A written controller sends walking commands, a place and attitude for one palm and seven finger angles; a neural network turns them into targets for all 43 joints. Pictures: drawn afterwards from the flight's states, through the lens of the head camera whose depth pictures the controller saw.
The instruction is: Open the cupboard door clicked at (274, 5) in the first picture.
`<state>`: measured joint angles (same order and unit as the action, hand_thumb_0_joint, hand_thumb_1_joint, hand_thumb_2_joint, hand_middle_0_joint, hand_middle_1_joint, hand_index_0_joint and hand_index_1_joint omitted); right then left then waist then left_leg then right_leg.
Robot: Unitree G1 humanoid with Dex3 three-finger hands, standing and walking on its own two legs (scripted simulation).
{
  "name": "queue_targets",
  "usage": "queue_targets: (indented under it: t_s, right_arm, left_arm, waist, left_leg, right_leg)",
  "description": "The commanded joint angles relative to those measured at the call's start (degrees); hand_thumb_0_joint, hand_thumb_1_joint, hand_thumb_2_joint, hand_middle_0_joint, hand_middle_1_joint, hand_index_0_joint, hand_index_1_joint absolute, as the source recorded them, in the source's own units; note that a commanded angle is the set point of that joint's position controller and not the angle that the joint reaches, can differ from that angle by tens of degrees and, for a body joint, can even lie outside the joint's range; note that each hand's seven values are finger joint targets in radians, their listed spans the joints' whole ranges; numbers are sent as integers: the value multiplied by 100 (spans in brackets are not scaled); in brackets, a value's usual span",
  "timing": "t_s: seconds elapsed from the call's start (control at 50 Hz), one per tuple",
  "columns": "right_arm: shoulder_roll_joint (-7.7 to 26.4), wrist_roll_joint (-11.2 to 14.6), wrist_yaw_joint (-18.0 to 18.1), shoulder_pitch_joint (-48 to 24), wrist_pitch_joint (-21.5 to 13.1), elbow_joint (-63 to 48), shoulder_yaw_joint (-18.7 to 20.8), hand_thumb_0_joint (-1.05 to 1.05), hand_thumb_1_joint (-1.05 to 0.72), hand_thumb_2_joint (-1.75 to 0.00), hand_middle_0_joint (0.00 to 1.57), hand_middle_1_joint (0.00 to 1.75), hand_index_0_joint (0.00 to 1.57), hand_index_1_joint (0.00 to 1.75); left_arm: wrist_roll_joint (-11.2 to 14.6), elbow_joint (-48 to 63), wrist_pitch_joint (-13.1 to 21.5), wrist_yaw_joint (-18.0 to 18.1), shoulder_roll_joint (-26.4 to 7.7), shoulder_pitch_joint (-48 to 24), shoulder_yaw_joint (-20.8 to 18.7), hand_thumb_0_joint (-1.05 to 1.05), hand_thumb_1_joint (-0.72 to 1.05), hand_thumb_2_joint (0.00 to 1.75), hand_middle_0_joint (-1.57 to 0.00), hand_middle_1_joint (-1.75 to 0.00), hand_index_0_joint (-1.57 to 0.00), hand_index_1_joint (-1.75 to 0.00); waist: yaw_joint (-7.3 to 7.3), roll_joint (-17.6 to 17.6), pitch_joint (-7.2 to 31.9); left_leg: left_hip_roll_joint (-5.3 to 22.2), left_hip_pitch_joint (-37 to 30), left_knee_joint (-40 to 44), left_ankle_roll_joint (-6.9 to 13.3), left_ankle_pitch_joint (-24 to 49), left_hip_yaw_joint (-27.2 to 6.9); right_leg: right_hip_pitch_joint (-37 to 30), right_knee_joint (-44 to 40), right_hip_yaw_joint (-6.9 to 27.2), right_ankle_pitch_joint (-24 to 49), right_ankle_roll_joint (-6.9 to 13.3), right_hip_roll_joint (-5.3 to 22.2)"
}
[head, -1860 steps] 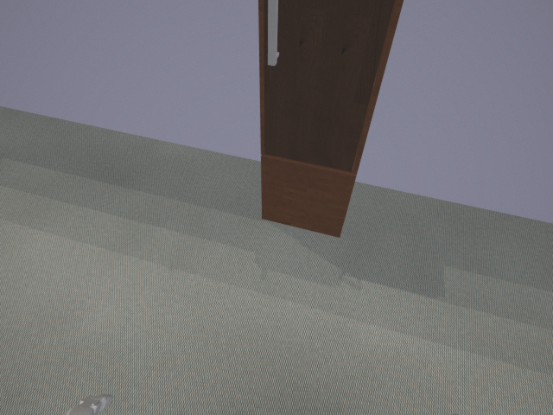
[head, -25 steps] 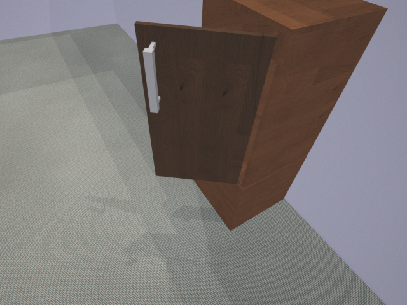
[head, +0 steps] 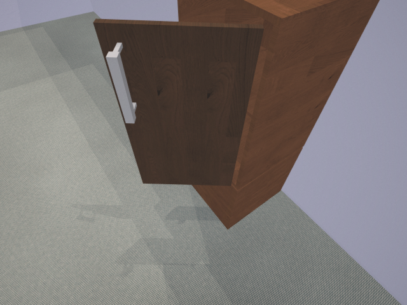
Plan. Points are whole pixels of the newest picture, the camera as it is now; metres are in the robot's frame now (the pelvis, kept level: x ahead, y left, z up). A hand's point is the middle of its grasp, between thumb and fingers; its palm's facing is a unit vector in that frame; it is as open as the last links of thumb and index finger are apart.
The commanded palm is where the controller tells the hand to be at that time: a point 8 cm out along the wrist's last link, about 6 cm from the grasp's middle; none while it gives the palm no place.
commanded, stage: come to a stop and stand still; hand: left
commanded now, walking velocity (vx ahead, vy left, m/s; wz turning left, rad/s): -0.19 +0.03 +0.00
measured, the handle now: (125, 85) +0.54 +0.21 +0.13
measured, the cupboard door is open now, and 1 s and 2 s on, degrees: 53 53 53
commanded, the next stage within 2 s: look again from close up in 0.96 s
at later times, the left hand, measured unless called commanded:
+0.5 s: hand out of the picture +0.03 +0.19 -0.17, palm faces +0.00 -0.97 -0.22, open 7.3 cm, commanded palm none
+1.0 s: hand out of the picture -0.07 +0.19 -0.16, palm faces +0.03 -0.98 -0.18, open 7.4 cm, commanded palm none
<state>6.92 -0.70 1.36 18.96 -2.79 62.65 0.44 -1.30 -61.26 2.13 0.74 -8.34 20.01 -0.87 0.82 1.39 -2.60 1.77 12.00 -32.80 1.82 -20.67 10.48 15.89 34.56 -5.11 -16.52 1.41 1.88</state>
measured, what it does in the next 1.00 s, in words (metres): shifts its weight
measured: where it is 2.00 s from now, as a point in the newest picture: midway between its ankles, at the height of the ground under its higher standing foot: outside the picture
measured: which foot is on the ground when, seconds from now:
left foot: down 0.00-1.00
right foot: down 0.00-1.00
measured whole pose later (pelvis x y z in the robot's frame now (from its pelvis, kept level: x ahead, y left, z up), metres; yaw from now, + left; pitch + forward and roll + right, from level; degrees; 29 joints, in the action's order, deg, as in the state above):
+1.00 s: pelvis -0.05 +0.02 +0.01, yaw +1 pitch -1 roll +0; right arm 9.6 -0.9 0.5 18.4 0.5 59.6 0.2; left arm -1.2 -59.9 -0.5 1.3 -9.0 20.7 0.7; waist 0.1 0.2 -0.6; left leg -0.4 13.5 -27.4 3.4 -13.0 8.0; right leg 15.6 28.0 -5.0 -11.1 0.1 2.8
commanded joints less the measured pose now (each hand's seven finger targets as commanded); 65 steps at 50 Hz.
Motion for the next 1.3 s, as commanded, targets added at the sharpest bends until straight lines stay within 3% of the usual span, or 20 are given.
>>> queue_targets:
  t_s: [0.0, 0.02, 0.04, 0.1, 0.18, 0.22, 0.26, 0.3, 0.34, 0.36, 0.38, 0.4, 0.42, 0.44, 0.48, 0.52, 0.6, 0.66, 0.86, 1.28]
  right_arm:
    - [346, 77, 60, 233, 22, -163, 7, 0, -90, -90, 20, 30, 20, 30]
    - [302, 84, 68, 191, 69, -122, 47, 0, -90, -90, 20, 30, 20, 30]
    - [217, 76, 73, 177, 138, -79, 49, 0, -90, -90, 20, 30, 20, 30]
    - [211, 82, 97, 323, 218, 17, 69, 0, -90, -90, 20, 30, 20, 30]
    - [583, 8, 135, 246, 252, -65, 199, 0, -90, -90, 20, 30, 20, 30]
    - [712, -16, 139, 155, 271, -141, 229, 0, -90, -90, 20, 30, 20, 30]
    - [771, -31, 125, -80, 259, -271, 245, 0, -90, -90, 20, 30, 20, 30]
    - [764, -33, 108, -252, 247, -373, 250, 0, -90, -90, 20, 30, 20, 30]
    - [676, -28, 87, -269, 239, -418, 231, 0, -90, -90, 20, 30, 20, 30]
    - [1033, 120, 53, -786, 179, -858, 287, 0, -90, -90, 20, 30, 20, 30]
    - [873, 101, 4, -635, 240, -1042, 226, 0, -90, -90, 20, 30, 20, 30]
    - [589, 45, -8, -268, 263, -954, 222, 0, -90, -90, 20, 30, 20, 30]
    - [588, 33, -16, -190, 280, -926, 220, 0, -90, -90, 20, 30, 20, 30]
    - [668, 24, -31, -215, 285, -924, 221, 0, -90, -90, 20, 30, 20, 30]
    - [794, -33, -31, -198, 239, -934, 216, 0, -90, -90, 20, 30, 20, 30]
    - [914, -56, -8, -439, 230, -1000, 183, 0, -90, -90, 20, 30, 20, 30]
    - [955, -63, -37, -498, 253, -1090, 161, 0, -90, -90, 20, 30, 20, 30]
    - [1017, -78, -58, -435, 258, -1078, 172, 0, -90, -90, 20, 30, 20, 30]
    - [939, -56, -66, -96, 198, -806, 100, 0, -90, -90, 20, 30, 20, 30]
    - [558, -10, -10, 328, 117, -79, 8, 0, -90, -90, 20, 30, 20, 30]
  left_arm:
    - [57, -48, 126, 159, -745, 870, -89, 0, 90, 90, -20, -30, -20, -30]
    - [52, 46, 94, 157, -790, 616, -89, 0, 90, 90, -20, -30, -20, -30]
    - [43, 93, 68, 183, -757, 410, -111, 0, 90, 90, -20, -30, -20, -30]
    - [54, 178, -38, 246, -653, 197, -107, 0, 90, 90, -20, -30, -20, -30]
    - [68, 466, -156, 246, -704, -44, -202, 0, 90, 90, -20, -30, -20, -30]
    - [67, 556, -211, 240, -626, -190, -208, 0, 90, 90, -20, -30, -20, -30]
    - [42, 609, -245, 210, -523, -239, -202, 0, 90, 90, -20, -30, -20, -30]
    - [12, 609, -251, 187, -491, -219, -182, 0, 90, 90, -20, -30, -20, -30]
    - [-1, 580, -225, 181, -588, -187, -182, 0, 90, 90, -20, -30, -20, -30]
    - [54, 407, -196, 388, -916, 191, -131, 0, 90, 90, -20, -30, -20, -30]
    - [31, 500, -102, 361, -1147, -8, -192, 0, 90, 90, -20, -30, -20, -30]
    - [23, 654, -68, 305, -1091, -237, -186, 0, 90, 90, -20, -30, -20, -30]
    - [16, 702, -83, 294, -1013, -376, -156, 0, 90, 90, -20, -30, -20, -30]
    - [23, 770, -118, 276, -956, -506, -116, 0, 90, 90, -20, -30, -20, -30]
    - [16, 806, -157, 231, -806, -563, -103, 0, 90, 90, -20, -30, -20, -30]
    - [30, 760, -212, 198, -712, -441, -63, 0, 90, 90, -20, -30, -20, -30]
    - [0, 727, -248, 137, -667, -344, -23, 0, 90, 90, -20, -30, -20, -30]
    - [-10, 728, -243, 114, -677, -239, -24, 0, 90, 90, -20, -30, -20, -30]
    - [5, 586, -149, 100, -648, 45, 2, 0, 90, 90, -20, -30, -20, -30]
    - [37, 96, -77, 157, -384, 306, 69, 0, 90, 90, -20, -30, -20, -30]
  waist:
    - [-203, 924, 567]
    - [-145, 573, 336]
    - [-113, 911, 163]
    - [-58, 536, 84]
    - [-102, -716, 304]
    - [-108, -877, 380]
    - [-175, -753, 405]
    - [-210, -525, 373]
    - [-188, -273, 473]
    - [-279, -542, 592]
    - [-66, 26, 729]
    - [63, 379, 1091]
    - [87, 652, 1125]
    - [96, 566, 993]
    - [64, -354, 609]
    - [-74, -642, 207]
    - [-94, -329, -404]
    - [-88, -241, -372]
    - [-45, -33, -37]
    - [-98, -177, -257]
  left_leg:
    - [182, 867, -171, -216, -319, -395]
    - [166, 703, -248, -216, -467, -508]
    - [218, 726, -300, -231, -383, -503]
    - [254, 437, 317, -206, 1011, -563]
    - [699, -392, 322, -10, 4394, -732]
    - [984, -495, 567, 217, 4779, -993]
    - [1072, -367, 714, 367, 4333, -1107]
    - [946, -139, 756, 304, 3453, -1041]
    - [696, -4, 665, 135, 2651, -900]
    - [751, -227, -460, -134, 3084, -646]
    - [445, 277, -592, -211, 1918, -544]
    - [169, 332, -228, -169, 548, -647]
    - [149, 229, 194, -138, 469, -680]
    - [204, -17, 388, -109, 779, -729]
    - [543, -167, 581, 38, 1810, -1066]
    - [729, 208, 873, 180, 1919, -1295]
    - [601, 869, 1441, 141, -206, -1362]
    - [569, 941, 1638, 139, -803, -1411]
    - [455, 637, 1550, 115, -538, -1295]
    - [513, 635, 1633, 54, 31, -1204]
  right_leg:
    - [-1525, -1045, 1414, 4945, 608, 1771]
    - [-1212, -973, 1235, 5264, 783, 1719]
    - [-1071, -900, 1123, 5461, 737, 1547]
    - [-1005, -535, 761, 5630, 492, 1242]
    - [-442, -79, 417, 3623, 142, 698]
    - [-279, -1, 223, 1934, 35, 433]
    - [-332, -70, 207, 1005, -16, 283]
    - [-481, -325, 287, 1303, -12, 331]
    - [-669, -529, 551, 2101, 87, 575]
    - [-340, -727, 990, 3936, 47, 961]
    - [-876, -623, 1061, 4590, 289, 1265]
    - [-1111, -475, 1203, 4482, 524, 1453]
    - [-1065, -464, 1023, 3977, 532, 1324]
    - [-759, -531, 852, 2942, 416, 1104]
    - [-211, -468, 585, 1435, 177, 567]
    - [-162, -494, 371, 649, 64, 345]
    - [-95, -812, 452, 86, 65, 308]
    - [-62, -900, 460, -127, 47, 288]
    - [5, -1282, 699, -407, 63, 460]
    - [-246, -1349, 634, 282, 84, 474]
